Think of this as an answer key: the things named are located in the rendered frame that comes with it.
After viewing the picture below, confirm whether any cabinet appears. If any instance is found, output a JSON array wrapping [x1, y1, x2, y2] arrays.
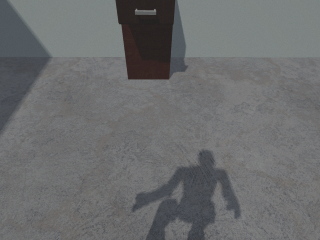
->
[[121, 24, 173, 80]]

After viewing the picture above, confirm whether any handle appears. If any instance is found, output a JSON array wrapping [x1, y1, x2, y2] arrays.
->
[[135, 8, 157, 15]]

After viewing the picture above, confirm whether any drawer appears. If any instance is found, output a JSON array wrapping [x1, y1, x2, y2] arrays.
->
[[115, 0, 175, 25]]

